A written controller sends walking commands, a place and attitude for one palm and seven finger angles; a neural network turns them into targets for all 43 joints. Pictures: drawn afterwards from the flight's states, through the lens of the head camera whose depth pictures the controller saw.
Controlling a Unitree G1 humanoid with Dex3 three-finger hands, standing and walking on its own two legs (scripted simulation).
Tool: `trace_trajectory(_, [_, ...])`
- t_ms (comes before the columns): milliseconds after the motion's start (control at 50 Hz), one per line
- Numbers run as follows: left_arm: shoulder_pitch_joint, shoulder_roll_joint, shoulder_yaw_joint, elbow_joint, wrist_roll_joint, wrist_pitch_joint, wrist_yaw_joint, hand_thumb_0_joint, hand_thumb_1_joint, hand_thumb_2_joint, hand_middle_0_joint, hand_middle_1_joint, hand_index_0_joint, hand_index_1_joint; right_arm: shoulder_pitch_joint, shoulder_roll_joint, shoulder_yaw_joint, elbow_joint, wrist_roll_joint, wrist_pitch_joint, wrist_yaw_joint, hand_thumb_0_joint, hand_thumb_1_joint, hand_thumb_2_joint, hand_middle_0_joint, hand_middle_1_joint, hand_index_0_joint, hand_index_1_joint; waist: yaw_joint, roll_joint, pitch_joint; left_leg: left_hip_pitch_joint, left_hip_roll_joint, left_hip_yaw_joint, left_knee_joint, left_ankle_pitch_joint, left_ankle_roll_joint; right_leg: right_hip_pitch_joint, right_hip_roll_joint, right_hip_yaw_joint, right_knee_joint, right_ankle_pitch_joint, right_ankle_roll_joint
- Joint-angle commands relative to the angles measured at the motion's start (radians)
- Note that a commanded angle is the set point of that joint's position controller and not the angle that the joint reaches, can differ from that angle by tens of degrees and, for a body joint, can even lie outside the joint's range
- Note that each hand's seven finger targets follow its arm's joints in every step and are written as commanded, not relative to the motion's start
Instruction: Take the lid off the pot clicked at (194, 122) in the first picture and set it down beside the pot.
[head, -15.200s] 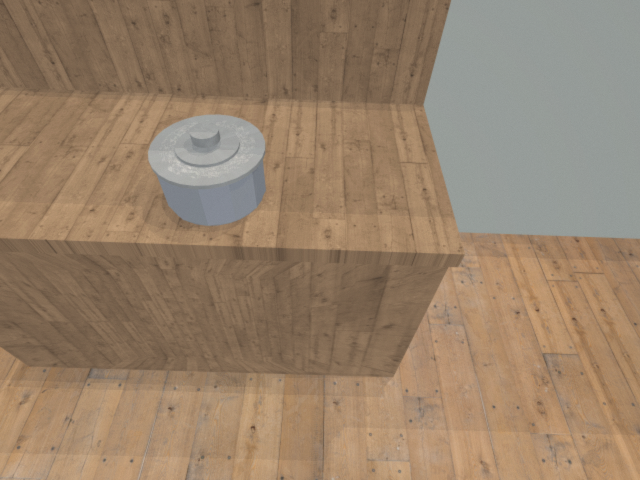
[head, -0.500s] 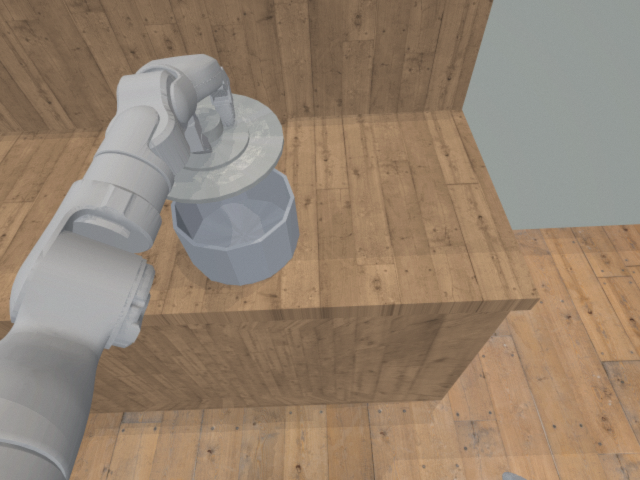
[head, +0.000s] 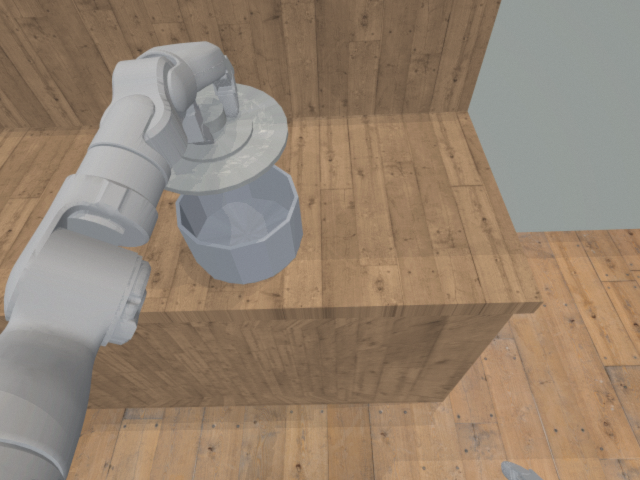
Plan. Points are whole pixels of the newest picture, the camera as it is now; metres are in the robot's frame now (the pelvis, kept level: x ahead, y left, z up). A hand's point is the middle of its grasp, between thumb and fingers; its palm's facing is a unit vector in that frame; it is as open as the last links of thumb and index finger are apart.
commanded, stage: move the lid sideways beside the pot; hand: left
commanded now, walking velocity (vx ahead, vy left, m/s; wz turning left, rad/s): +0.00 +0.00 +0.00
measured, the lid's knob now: (205, 115) +0.52 +0.12 +0.18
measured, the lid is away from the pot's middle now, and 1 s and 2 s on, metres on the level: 0.01 0.14 0.26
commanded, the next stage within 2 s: none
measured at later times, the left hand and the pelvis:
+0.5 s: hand (139, 126) +0.48 +0.19 +0.20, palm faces -0.31 -0.06 -0.95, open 7.8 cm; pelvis +0.00 +0.00 +0.00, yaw +0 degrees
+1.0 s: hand (86, 131) +0.48 +0.25 +0.20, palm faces -0.33 -0.08 -0.94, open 7.8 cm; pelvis -0.01 +0.01 +0.00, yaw +0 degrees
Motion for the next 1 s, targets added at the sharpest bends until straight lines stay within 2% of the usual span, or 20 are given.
trace_trajectory(0, [-0.690,0.341,0.134,-0.235,0.041,0.000,0.097,0.000,0.645,0.981,-0.795,-1.074,-0.807,-1.062,0.005,-0.141,-0.039,-0.102,0.005,-0.027,-0.013,0.000,-0.900,-0.900,0.200,0.300,0.200,0.300,-0.006,-0.072,-0.493,0.403,-0.044,-0.027,0.030,0.336,0.061,0.001,0.069,-0.029,-0.032,0.478,-0.054])
trace_trajectory(40, [-0.680,0.323,0.122,-0.218,0.055,0.006,0.100,0.000,0.645,0.981,-0.795,-1.074,-0.807,-1.062,-0.003,-0.135,-0.041,-0.106,0.003,-0.026,-0.013,0.000,-0.900,-0.900,0.200,0.300,0.200,0.300,-0.003,-0.070,-0.498,0.412,-0.044,-0.028,0.037,0.349,0.063,-0.007,0.071,-0.030,-0.028,0.477,-0.055])
trace_trajectory(60, [-0.678,0.363,0.151,-0.220,0.061,0.006,0.101,0.000,0.645,0.981,-0.795,-1.074,-0.807,-1.062,0.000,-0.139,-0.042,-0.106,0.001,-0.025,-0.012,0.000,-0.900,-0.900,0.200,0.300,0.200,0.300,0.002,-0.068,-0.520,0.417,-0.043,-0.030,0.041,0.363,0.064,0.007,0.070,-0.027,-0.025,0.493,-0.055])
trace_trajectory(120, [-0.632,0.379,0.158,-0.161,0.066,0.012,0.084,0.000,0.645,0.981,-0.795,-1.074,-0.807,-1.062,-0.005,-0.144,-0.044,-0.108,0.003,-0.011,-0.015,0.000,-0.900,-0.900,0.200,0.300,0.200,0.300,-0.002,-0.092,-0.499,0.387,-0.046,-0.018,0.043,0.341,0.068,0.017,0.066,-0.018,-0.032,0.498,-0.050])
trace_trajectory(160, [-0.658,0.339,0.120,-0.193,0.054,0.007,0.068,0.000,0.645,0.981,-0.795,-1.074,-0.807,-1.062,-0.009,-0.141,-0.044,-0.114,0.007,-0.012,-0.014,0.000,-0.900,-0.900,0.200,0.300,0.200,0.300,-0.010,-0.081,-0.483,0.396,-0.046,-0.019,0.043,0.326,0.068,-0.004,0.067,-0.026,-0.035,0.482,-0.049])
trace_trajectory(200, [-0.645,0.408,0.166,-0.211,0.058,-0.008,0.059,0.000,0.645,0.981,-0.795,-1.074,-0.807,-1.062,-0.002,-0.148,-0.048,-0.116,0.004,-0.004,-0.016,0.000,-0.900,-0.900,0.200,0.300,0.200,0.300,-0.006,-0.087,-0.514,0.405,-0.045,-0.019,0.054,0.366,0.072,0.024,0.066,-0.018,-0.032,0.523,-0.047])
trace_trajectory(240, [-0.646,0.396,0.143,-0.210,0.056,-0.017,0.047,0.000,0.645,0.981,-0.795,-1.074,-0.807,-1.062,-0.009,-0.146,-0.045,-0.121,0.010,0.004,-0.020,0.000,-0.900,-0.900,0.200,0.300,0.200,0.300,-0.012,-0.083,-0.481,0.388,-0.046,-0.015,0.043,0.321,0.071,0.012,0.066,-0.022,-0.040,0.488,-0.046])
trace_trajectory(280, [-0.637,0.321,0.085,-0.225,0.039,-0.028,0.035,0.000,0.645,0.981,-0.795,-1.074,-0.807,-1.062,-0.005,-0.143,-0.049,-0.121,0.013,0.001,-0.019,0.000,-0.900,-0.900,0.200,0.300,0.200,0.300,-0.019,-0.054,-0.463,0.414,-0.042,-0.018,0.051,0.344,0.072,-0.033,0.069,-0.031,-0.047,0.462,-0.049])
trace_trajectory(360, [-0.659,0.420,0.145,-0.246,0.040,-0.049,0.036,0.000,0.645,0.981,-0.795,-1.074,-0.807,-1.062,0.009,-0.154,-0.049,-0.110,0.016,0.003,-0.025,0.000,-0.900,-0.900,0.200,0.300,0.200,0.300,-0.016,-0.031,-0.473,0.423,-0.041,-0.023,0.042,0.298,0.072,-0.025,0.073,-0.031,-0.051,0.423,-0.049])
trace_trajectory(400, [-0.675,0.427,0.150,-0.300,0.039,-0.069,0.041,0.000,0.645,0.981,-0.795,-1.074,-0.807,-1.062,0.014,-0.151,-0.053,-0.115,0.014,-0.006,-0.026,0.000,-0.900,-0.900,0.200,0.300,0.200,0.300,-0.014,-0.001,-0.511,0.462,-0.038,-0.030,0.052,0.349,0.072,-0.022,0.075,-0.031,-0.047,0.439,-0.050])
trace_trajectory(500, [-0.621,0.460,0.162,-0.219,0.041,-0.067,0.034,0.000,0.645,0.981,-0.795,-1.074,-0.807,-1.062,0.020,-0.163,-0.049,-0.102,0.018,0.008,-0.025,0.000,-0.900,-0.900,0.200,0.300,0.200,0.300,-0.013,-0.017,-0.442,0.408,-0.037,-0.031,0.041,0.302,0.067,-0.034,0.076,-0.041,-0.057,0.403,-0.053])
trace_trajectory(580, [-0.636,0.464,0.155,-0.273,0.040,-0.094,0.028,0.000,0.645,0.981,-0.795,-1.074,-0.807,-1.062,0.023,-0.161,-0.054,-0.110,0.016,0.001,-0.028,0.000,-0.900,-0.900,0.200,0.300,0.200,0.300,-0.012,0.024,-0.502,0.461,-0.035,-0.037,0.057,0.361,0.069,-0.035,0.077,-0.039,-0.056,0.415,-0.056])
trace_trajectory(640, [-0.623,0.449,0.144,-0.225,0.032,-0.091,0.017,0.000,0.645,0.981,-0.795,-1.074,-0.807,-1.062,0.035,-0.166,-0.054,-0.092,0.020,0.007,-0.027,0.000,-0.900,-0.900,0.200,0.300,0.200,0.300,-0.019,0.015,-0.446,0.445,-0.032,-0.039,0.050,0.313,0.068,-0.073,0.082,-0.051,-0.062,0.370,-0.053])
trace_trajectory(660, [-0.642,0.493,0.175,-0.254,0.032,-0.098,0.018,0.000,0.645,0.981,-0.795,-1.074,-0.807,-1.062,0.035,-0.169,-0.055,-0.096,0.019,0.006,-0.028,0.000,-0.900,-0.900,0.200,0.300,0.200,0.300,-0.015,0.019,-0.474,0.453,-0.032,-0.039,0.051,0.314,0.069,-0.056,0.081,-0.046,-0.062,0.377,-0.053])
trace_trajectory(700, [-0.643,0.504,0.178,-0.278,0.034,-0.112,0.018,0.000,0.645,0.981,-0.795,-1.074,-0.807,-1.062,0.036,-0.168,-0.056,-0.098,0.017,0.008,-0.028,0.000,-0.900,-0.900,0.200,0.300,0.200,0.300,-0.016,0.035,-0.498,0.473,-0.029,-0.043,0.059,0.362,0.068,-0.057,0.082,-0.046,-0.056,0.394,-0.053])
trace_trajectory(740, [-0.616,0.486,0.164,-0.223,0.035,-0.111,0.011,0.000,0.645,0.981,-0.795,-1.074,-0.807,-1.062,0.043,-0.170,-0.056,-0.087,0.020,0.013,-0.029,0.000,-0.900,-0.900,0.200,0.300,0.200,0.300,-0.019,0.001,-0.461,0.448,-0.029,-0.039,0.057,0.332,0.070,-0.069,0.084,-0.051,-0.062,0.378,-0.051])
trace_trajectory(800, [-0.654,0.513,0.176,-0.289,0.034,-0.130,0.013,0.000,0.645,0.981,-0.795,-1.074,-0.807,-1.062,0.042,-0.170,-0.058,-0.095,0.018,0.012,-0.027,0.000,-0.900,-0.900,0.200,0.300,0.200,0.300,-0.015,0.049,-0.515,0.493,-0.027,-0.051,0.066,0.410,0.069,-0.067,0.085,-0.049,-0.054,0.394,-0.053])
trace_trajectory(860, [-0.641,0.521,0.187,-0.281,0.036,-0.137,0.010,0.000,0.645,0.981,-0.795,-1.074,-0.807,-1.062,0.041,-0.170,-0.058,-0.095,0.019,0.016,-0.026,0.000,-0.900,-0.900,0.200,0.300,0.200,0.300,-0.012,0.060,-0.501,0.498,-0.024,-0.055,0.062,0.398,0.067,-0.087,0.086,-0.053,-0.057,0.363,-0.055])
trace_trajectory(900, [-0.572,0.525,0.193,-0.191,0.035,-0.131,0.005,0.000,0.645,0.981,-0.795,-1.074,-0.807,-1.062,0.057,-0.177,-0.057,-0.082,0.019,0.025,-0.025,0.000,-0.900,-0.900,0.200,0.300,0.200,0.300,-0.014,0.001,-0.455,0.450,-0.025,-0.049,0.064,0.378,0.069,-0.085,0.088,-0.056,-0.059,0.371,-0.053])
trace_trajectory(980, [-0.580,0.555,0.194,-0.180,0.042,-0.138,0.000,0.000,0.645,0.981,-0.795,-1.074,-0.807,-1.062,0.043,-0.183,-0.054,-0.088,0.021,0.034,-0.026,0.000,-0.900,-0.900,0.200,0.300,0.200,0.300,-0.009,0.010,-0.450,0.416,-0.029,-0.039,0.063,0.345,0.069,-0.070,0.082,-0.053,-0.062,0.372,-0.057])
